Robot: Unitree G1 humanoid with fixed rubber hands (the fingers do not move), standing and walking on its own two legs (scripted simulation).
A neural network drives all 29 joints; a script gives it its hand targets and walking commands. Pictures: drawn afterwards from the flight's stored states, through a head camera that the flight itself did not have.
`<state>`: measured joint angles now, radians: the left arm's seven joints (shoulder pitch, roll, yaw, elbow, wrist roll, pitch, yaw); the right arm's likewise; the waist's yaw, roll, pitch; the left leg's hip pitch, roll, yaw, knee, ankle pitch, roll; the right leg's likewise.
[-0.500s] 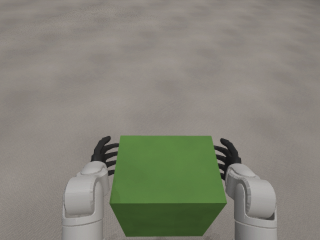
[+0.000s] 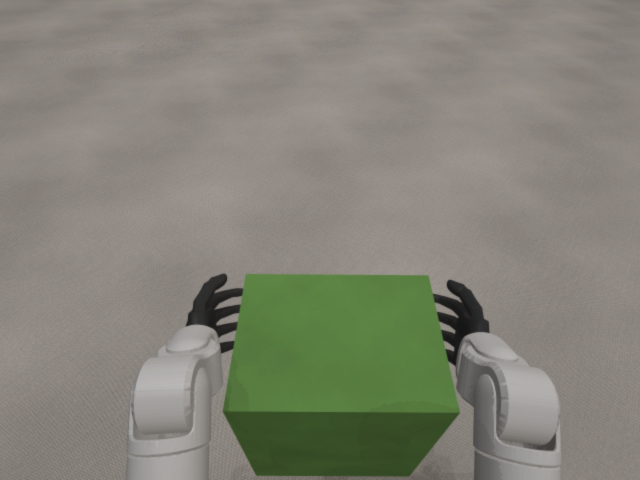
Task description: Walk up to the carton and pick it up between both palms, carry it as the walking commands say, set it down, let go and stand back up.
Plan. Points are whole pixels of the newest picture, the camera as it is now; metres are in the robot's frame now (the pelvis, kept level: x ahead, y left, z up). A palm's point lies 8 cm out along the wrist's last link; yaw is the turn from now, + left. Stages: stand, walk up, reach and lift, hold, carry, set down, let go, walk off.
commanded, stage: carry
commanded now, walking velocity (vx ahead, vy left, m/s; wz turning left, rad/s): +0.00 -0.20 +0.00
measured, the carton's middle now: (334, 384) +0.25 -0.01 +0.01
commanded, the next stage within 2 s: none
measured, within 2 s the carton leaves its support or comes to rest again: neither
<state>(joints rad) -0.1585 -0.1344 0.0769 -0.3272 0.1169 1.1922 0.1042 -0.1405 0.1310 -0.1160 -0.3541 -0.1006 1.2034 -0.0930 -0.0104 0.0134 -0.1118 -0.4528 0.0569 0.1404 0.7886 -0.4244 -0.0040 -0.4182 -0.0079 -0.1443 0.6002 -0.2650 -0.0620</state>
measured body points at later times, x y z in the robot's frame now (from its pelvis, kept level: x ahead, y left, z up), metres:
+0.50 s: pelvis -0.05 -0.14 +0.01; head -0.05 -0.15 +0.46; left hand +0.23 +0.00 +0.09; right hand +0.22 -0.30 +0.08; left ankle -0.07 -0.02 -0.67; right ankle -0.02 -0.21 -0.73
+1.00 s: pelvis -0.11 -0.29 +0.00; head -0.11 -0.30 +0.45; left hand +0.17 -0.14 +0.08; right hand +0.17 -0.44 +0.07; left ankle -0.11 -0.12 -0.69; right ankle -0.09 -0.38 -0.73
